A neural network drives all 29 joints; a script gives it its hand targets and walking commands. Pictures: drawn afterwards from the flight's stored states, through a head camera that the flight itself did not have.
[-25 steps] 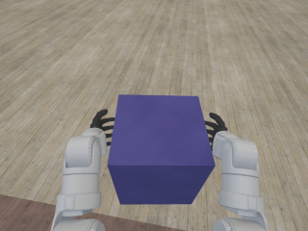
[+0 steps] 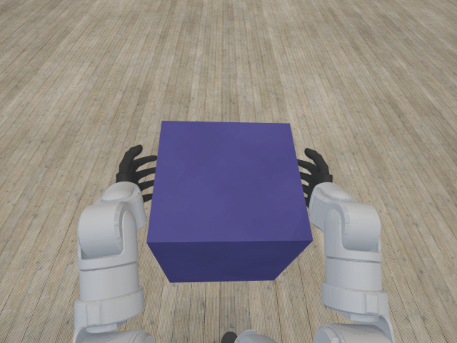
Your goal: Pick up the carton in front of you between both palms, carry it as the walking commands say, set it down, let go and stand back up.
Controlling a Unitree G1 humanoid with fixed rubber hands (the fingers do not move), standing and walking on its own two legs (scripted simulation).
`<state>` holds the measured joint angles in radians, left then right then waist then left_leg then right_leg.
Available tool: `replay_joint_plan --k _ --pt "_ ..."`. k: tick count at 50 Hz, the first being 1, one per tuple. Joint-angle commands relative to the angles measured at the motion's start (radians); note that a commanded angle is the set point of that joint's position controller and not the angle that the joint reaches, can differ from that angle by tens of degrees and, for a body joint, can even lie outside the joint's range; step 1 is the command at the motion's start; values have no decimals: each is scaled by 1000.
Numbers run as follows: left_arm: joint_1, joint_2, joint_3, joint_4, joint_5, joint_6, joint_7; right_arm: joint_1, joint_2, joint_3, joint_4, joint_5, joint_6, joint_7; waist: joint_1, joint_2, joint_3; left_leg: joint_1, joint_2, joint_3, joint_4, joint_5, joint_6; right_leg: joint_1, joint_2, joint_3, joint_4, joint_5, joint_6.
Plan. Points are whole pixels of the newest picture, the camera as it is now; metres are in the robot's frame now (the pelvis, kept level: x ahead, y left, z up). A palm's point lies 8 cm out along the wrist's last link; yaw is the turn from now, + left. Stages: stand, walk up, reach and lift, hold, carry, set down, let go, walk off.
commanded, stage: carry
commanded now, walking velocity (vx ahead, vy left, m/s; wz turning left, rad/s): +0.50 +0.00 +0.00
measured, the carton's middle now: (224, 210) +0.35 -0.04 +0.04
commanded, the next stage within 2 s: none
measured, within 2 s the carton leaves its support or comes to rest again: neither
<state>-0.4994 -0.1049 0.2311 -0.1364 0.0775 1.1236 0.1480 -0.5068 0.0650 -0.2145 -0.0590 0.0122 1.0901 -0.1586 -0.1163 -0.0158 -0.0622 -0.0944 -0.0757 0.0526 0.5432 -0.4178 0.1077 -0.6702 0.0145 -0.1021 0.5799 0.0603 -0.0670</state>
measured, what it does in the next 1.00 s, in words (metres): goes down: right foot 0.04 m lower, then left foot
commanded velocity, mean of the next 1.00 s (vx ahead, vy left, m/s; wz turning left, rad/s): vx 0.50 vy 0.00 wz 0.00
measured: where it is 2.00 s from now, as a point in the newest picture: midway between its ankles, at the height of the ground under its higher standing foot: (206, 161)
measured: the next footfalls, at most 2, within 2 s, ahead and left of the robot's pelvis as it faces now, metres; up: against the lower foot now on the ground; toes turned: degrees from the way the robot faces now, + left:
right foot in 0.06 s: +0.23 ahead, -0.04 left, -0.04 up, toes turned -5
left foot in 0.62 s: +0.57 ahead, +0.04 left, -0.04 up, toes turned +2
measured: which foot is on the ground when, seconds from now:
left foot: down 0.00-0.04, up 0.06-0.60, down 0.62-1.00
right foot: up 0.00-0.04, down 0.06-0.62, up 0.64-0.98, down 1.00-1.00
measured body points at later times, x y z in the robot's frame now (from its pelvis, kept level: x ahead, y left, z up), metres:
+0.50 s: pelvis +0.31 -0.03 -0.01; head +0.36 -0.05 +0.43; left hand +0.67 +0.13 +0.08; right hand +0.66 -0.18 +0.06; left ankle +0.46 +0.11 -0.68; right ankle +0.19 -0.04 -0.75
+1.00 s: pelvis +0.67 -0.07 -0.02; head +0.67 -0.08 +0.43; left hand +0.97 +0.07 +0.08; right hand +0.95 -0.24 +0.07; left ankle +0.53 +0.04 -0.75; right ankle +0.79 -0.18 -0.75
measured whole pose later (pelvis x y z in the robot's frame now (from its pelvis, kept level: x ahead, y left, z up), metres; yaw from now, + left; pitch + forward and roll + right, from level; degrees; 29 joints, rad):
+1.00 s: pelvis +0.67 -0.07 -0.02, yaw -3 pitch +4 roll +0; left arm -0.17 -0.14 0.13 -0.40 0.05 1.15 0.12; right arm -0.16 0.13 -0.10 -0.41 -0.06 1.17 -0.14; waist -0.01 0.02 -0.09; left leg -0.06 0.03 0.11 0.46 -0.44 0.01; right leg -0.46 -0.04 -0.17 0.42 -0.06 0.00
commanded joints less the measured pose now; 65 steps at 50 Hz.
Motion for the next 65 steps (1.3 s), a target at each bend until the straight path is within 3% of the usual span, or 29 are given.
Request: replay_joint_plan --k 1,3,4,5,6,9,11,14,17,23,25,29,30,31,32,33,34,35,39,41,45,49,50,51,52,53,56,60,65 --pt "-493 -722 -586 47 -194 -2 -47 -653 830 677 -60 321 16 129 98 137 -372 109 165 -106 110 991 14 392 54 -44 -146 185 -39" --pt "-505 -720 -578 34 -200 -5 -52 -652 807 660 -59 300 15 122 192 29 -422 -108 137 7 527 768 -31 727 -5 -41 -184 149 -17" --pt "-541 -671 -576 23 -201 -10 -53 -609 833 632 4 260 29 112 159 -168 -476 -416 59 7 691 -115 -52 974 -240 226 49 484 -64" --pt "-482 -653 -567 132 -203 13 -53 -577 786 583 17 242 37 99 155 -236 -547 -581 -13 -70 875 -197 -72 1064 -374 584 -22 108 -215" --pt "-466 -707 -560 158 -229 7 -58 -561 776 571 25 204 41 86 182 -214 -528 -677 29 -84 934 -132 -59 994 -382 682 -150 -220 -238" --pt "-714 -919 -672 51 -361 -32 -118 -637 904 553 18 149 20 93 148 39 -386 -685 104 -97 790 -13 -51 712 -309 547 -240 -287 -181" --pt "-778 -983 -726 54 -413 -58 -152 -653 906 580 -22 135 -18 95 158 -49 -416 -664 129 -96 708 17 -70 682 -279 466 -235 -228 -179" --pt "-774 -989 -744 58 -422 -85 -166 -560 913 581 8 88 -60 94 148 60 -401 -741 142 -73 704 151 -82 714 -292 436 -270 -88 -158" --pt "-775 -955 -733 -42 -452 -118 -168 -591 974 659 -28 155 -79 85 192 -110 -436 -877 133 -19 663 208 -94 912 -210 285 -176 279 -72" --pt "-622 -864 -704 -34 -388 -102 -158 -552 904 682 -67 149 -58 75 188 -106 -349 -812 75 92 423 353 -57 918 -159 175 -192 617 7" --pt "-596 -844 -721 -30 -381 -78 -140 -581 873 689 -139 176 -56 78 198 -59 -340 -727 50 107 135 416 -50 981 -120 111 -166 585 -27" --pt "-487 -770 -660 7 -354 -50 -119 -551 796 677 -163 193 -9 69 114 -209 -417 -227 -3 159 -108 511 -36 873 -147 26 23 786 -1" --pt "-523 -743 -638 3 -328 -47 -111 -562 782 669 -146 179 -4 70 96 -145 -425 -65 -22 203 -135 507 -37 765 -145 -9 145 710 14" --pt "-541 -743 -654 -11 -318 -34 -102 -495 791 629 -86 166 8 76 41 21 -438 158 79 66 -101 487 -20 551 -133 12 335 510 54" --pt "-514 -764 -683 -11 -323 -14 -104 -481 753 627 -108 160 11 75 77 287 -554 404 426 -418 -18 696 143 242 9 45 566 -423 82" --pt "-456 -753 -643 52 -289 -1 -106 -522 772 658 -56 191 28 82 46 278 -545 577 457 -660 -101 650 288 -65 111 95 847 -635 114" --pt "-437 -751 -598 42 -266 7 -102 -476 812 664 -104 216 36 96 22 151 -481 508 438 -612 -121 645 284 -158 29 146 894 -579 79" --pt "-475 -789 -619 -2 -274 2 -106 -523 885 704 -106 248 37 113 24 38 -469 402 379 -493 -138 671 187 -78 5 128 757 -500 59" --pt "-360 -907 -647 -41 -215 -9 -125 -542 1027 788 -204 325 15 170 114 93 -376 141 338 -289 -272 511 97 91 -75 111 439 -408 80" --pt "-329 -947 -693 -92 -248 -11 -142 -440 1002 791 -221 289 24 181 105 28 -334 134 377 -261 -302 509 110 69 -81 72 248 -460 91" --pt "-162 -928 -792 -240 -293 -3 -158 -190 975 828 -349 251 48 185 86 180 -308 110 254 -25 -260 675 24 201 -17 -69 -35 -176 88" --pt "-109 -921 -853 -355 -362 39 -175 -29 882 780 -436 217 83 183 110 151 -328 69 213 100 16 832 -42 492 19 -157 -225 -89 68" --pt "-49 -909 -858 -353 -363 56 -181 3 870 778 -435 204 94 186 120 172 -367 -90 184 122 141 717 -63 704 -45 -102 -200 -121 43" --pt "-23 -849 -837 -365 -330 68 -177 7 885 784 -441 219 108 195 140 -62 -415 -257 125 122 375 421 -105 835 -273 282 -269 -140 -13" --pt "2 -820 -796 -330 -307 82 -183 14 843 781 -443 190 130 203 141 -283 -382 -554 31 80 569 -10 -113 970 -428 557 -287 -31 -164" --pt "73 -883 -803 -290 -325 96 -189 42 846 797 -451 199 136 209 144 -208 -389 -631 85 -36 714 -107 -95 954 -474 568 -281 -48 -200" --pt "17 -961 -832 -317 -346 88 -229 -14 946 832 -454 223 128 230 132 -44 -267 -616 205 -49 538 69 -96 740 -392 366 -379 -157 -86" --pt "-23 -975 -869 -360 -395 69 -244 24 1006 806 -426 231 91 229 133 -104 -234 -516 179 42 293 160 -113 626 -307 170 -464 -342 -57" --pt "38 -926 -865 -414 -402 60 -235 80 955 840 -497 213 78 199 136 -166 -212 -525 149 109 34 320 -114 757 -270 23 -379 39 -44"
